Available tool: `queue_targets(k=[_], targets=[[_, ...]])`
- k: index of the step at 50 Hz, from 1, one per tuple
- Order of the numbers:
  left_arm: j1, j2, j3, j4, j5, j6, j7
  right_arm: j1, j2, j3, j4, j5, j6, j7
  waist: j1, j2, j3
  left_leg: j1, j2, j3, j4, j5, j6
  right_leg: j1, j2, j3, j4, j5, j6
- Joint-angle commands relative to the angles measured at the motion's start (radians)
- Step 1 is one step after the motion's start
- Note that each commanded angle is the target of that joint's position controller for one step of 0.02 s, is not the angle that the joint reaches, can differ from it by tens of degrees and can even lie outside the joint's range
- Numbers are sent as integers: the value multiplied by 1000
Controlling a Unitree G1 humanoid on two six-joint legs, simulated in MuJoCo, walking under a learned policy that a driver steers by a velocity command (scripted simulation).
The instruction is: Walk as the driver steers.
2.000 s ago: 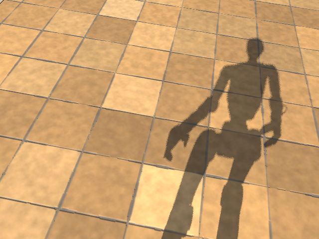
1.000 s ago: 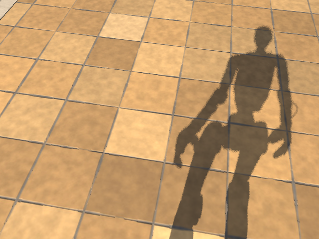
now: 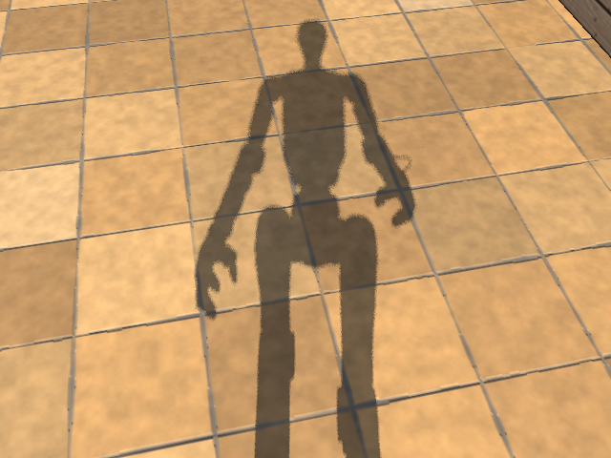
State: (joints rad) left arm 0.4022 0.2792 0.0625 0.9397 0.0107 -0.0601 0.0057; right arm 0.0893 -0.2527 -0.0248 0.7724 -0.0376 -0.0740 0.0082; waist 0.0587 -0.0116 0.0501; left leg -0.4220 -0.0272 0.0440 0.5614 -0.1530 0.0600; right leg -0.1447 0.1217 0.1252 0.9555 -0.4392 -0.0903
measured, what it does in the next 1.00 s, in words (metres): walks ahead: right foot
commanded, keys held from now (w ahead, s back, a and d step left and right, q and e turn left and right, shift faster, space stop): w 0.66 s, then w+q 0.32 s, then q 0.02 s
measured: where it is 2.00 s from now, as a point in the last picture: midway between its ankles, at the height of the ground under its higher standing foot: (333, 352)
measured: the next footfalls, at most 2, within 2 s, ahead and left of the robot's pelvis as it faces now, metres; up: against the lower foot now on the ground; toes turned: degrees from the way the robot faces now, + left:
right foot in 0.46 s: +0.39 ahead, -0.11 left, +0.00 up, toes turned -4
left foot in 1.02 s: +0.68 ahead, +0.07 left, +0.00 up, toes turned +12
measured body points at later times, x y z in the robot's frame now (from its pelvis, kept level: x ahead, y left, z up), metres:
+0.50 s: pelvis +0.26 -0.03 +0.00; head +0.29 -0.04 +0.45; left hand +0.47 +0.20 -0.09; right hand +0.20 -0.27 -0.15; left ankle +0.10 +0.09 -0.70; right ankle +0.35 -0.11 -0.73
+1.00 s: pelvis +0.52 -0.02 +0.00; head +0.55 -0.01 +0.45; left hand +0.44 +0.22 -0.15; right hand +0.72 -0.22 -0.12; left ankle +0.64 +0.07 -0.72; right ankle +0.35 -0.11 -0.72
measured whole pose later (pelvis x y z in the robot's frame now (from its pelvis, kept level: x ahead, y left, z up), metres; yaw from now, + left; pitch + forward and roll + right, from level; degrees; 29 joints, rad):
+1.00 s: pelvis +0.52 -0.02 +0.00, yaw +7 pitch +1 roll -1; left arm 0.41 0.21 0.03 1.02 0.03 -0.09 0.03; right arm 0.06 -0.21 -0.03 0.83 -0.03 -0.03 0.04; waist 0.04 0.01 0.05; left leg -0.51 -0.01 0.11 0.58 -0.13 0.13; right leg 0.14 0.04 -0.20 0.27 -0.42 -0.03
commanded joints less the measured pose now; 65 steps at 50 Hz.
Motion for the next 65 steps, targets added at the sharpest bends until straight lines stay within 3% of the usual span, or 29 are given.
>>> queue_targets(k=[1,3,7,11,14,17,20,22,23,24,25,26,27,28,29,33,37,45,48,50,51,52,53,54,56,57,58,60,65], targets=[[-18,91,9,-75,13,-15,-9,157,-109,-43,8,11,1,2,-82,22,-72,396,342,-511,-322,-146,176,-437,-101,2,280,100,3],[-43,73,6,-86,26,0,-22,167,-81,-31,41,13,-10,-3,-51,83,-38,307,259,-343,-353,36,131,-386,-140,-19,197,127,16],[-81,41,-6,-96,34,22,-37,245,-99,-35,93,29,-34,3,-38,99,-40,308,239,-244,-397,186,149,-423,-165,-72,119,172,46],[-270,20,-25,-158,30,20,-46,302,-95,-34,128,31,-28,3,-72,89,12,319,204,-165,-447,207,143,-497,-206,-133,-83,309,79],[-371,0,-40,-187,21,15,-49,347,-108,-37,151,31,-27,3,-99,92,18,329,192,-119,-437,276,127,-441,-191,-171,-249,389,81],[-431,12,-42,-206,17,11,-43,387,-117,-38,173,26,-22,0,-115,94,22,388,219,-118,-403,337,121,-405,-172,-187,-337,391,63],[-424,31,-34,-211,19,4,-35,382,-130,-41,188,20,-14,-8,-93,96,21,453,255,-122,-331,460,108,-345,-150,-189,-399,309,24],[-250,52,-18,-152,27,-9,-22,361,-136,-42,194,24,-6,-11,-10,70,-63,447,222,-78,-115,657,80,-115,-96,-211,-499,295,-15],[-86,94,0,-99,42,-20,-12,359,-117,-35,185,28,-5,-11,49,33,-161,334,178,-43,83,559,59,118,-146,-152,-510,292,-50],[66,190,24,-84,65,-25,2,377,-44,-14,136,44,-8,-8,83,-120,-302,75,91,18,418,156,23,389,-427,192,-545,181,-127],[68,232,38,-70,37,-10,-4,450,-38,-21,144,47,-3,-8,43,-242,-348,-157,-43,-21,640,-402,14,462,-564,542,-670,177,-222],[-24,159,25,-79,6,-2,-8,361,-116,-42,145,22,6,-13,15,-83,-192,-231,32,-97,681,-325,27,338,-500,429,-682,97,-188],[-111,99,9,-93,2,-5,-13,306,-95,-39,129,22,0,-3,-13,-60,-86,-225,67,-96,643,-233,29,198,-453,301,-719,141,-164],[-154,61,-1,-94,6,-11,-16,287,-73,-36,130,24,2,2,-42,-48,-45,-182,97,-90,591,-179,24,107,-402,209,-758,204,-132],[-162,45,-6,-86,3,-18,-13,292,-66,-36,136,11,12,6,-65,-62,-19,-140,113,-83,553,-157,12,42,-365,142,-781,271,-111],[-92,60,-2,-35,-6,-45,-10,257,-42,-35,131,-1,41,26,-92,-47,-15,-142,129,-52,495,-73,-27,12,-326,31,-833,430,-120],[-22,58,-2,-2,4,-47,-6,112,-38,-34,90,13,48,29,-58,-36,31,-261,124,-74,386,54,-41,57,-320,-66,-867,461,-101],[65,55,-11,49,11,-48,16,-97,-14,-11,6,7,36,38,-9,-38,69,-228,76,33,81,141,13,214,-345,-229,-814,707,-58],[47,87,-5,54,15,-38,28,-53,-30,-20,5,5,33,34,-45,-67,23,-125,11,93,36,9,70,294,-363,-278,-651,1092,-39],[28,111,3,49,19,-22,32,126,-63,-39,55,-3,26,26,-116,-78,-76,62,-63,118,-9,-50,117,289,-356,-308,-358,1274,-25],[10,118,4,34,8,-17,33,275,-99,-58,97,-18,15,20,-187,-54,-155,281,-41,55,-87,46,156,157,-331,-327,-115,1111,4],[14,67,-9,-21,-12,-25,26,370,-215,-93,101,-26,15,5,-203,94,-275,565,217,-272,-73,240,252,-143,-238,-354,257,614,52],[38,49,-5,-64,-25,-29,18,315,-271,-107,80,9,26,5,-138,230,-386,737,431,-716,-151,677,415,-426,-34,-212,542,-133,88],[-38,76,-2,-72,-2,-27,18,286,-247,-106,80,43,35,3,-136,53,-319,663,387,-542,-139,778,386,-478,-128,-82,538,-44,82],[-90,53,-6,-85,-2,-29,19,179,-137,-77,68,42,41,-5,-79,-20,-97,400,288,-349,-200,760,287,-466,-186,-91,384,43,90],[-99,58,-2,-94,18,-11,19,155,-108,-69,65,48,43,-10,-55,-14,-59,314,237,-301,-226,734,253,-432,-199,-89,316,55,102],[-75,47,-3,-94,27,11,16,140,-102,-63,60,45,43,-12,-32,4,-65,261,208,-265,-238,733,235,-382,-199,-92,270,64,114],[-66,29,-5,-107,27,41,15,159,-138,-71,59,35,35,-8,-18,19,-98,235,178,-238,-229,821,226,-357,-180,-108,210,90,133],[-175,51,-2,-165,21,64,18,208,-166,-79,44,34,52,-15,-52,70,-128,262,141,-264,-209,746,167,-420,-178,-108,78,194,154]])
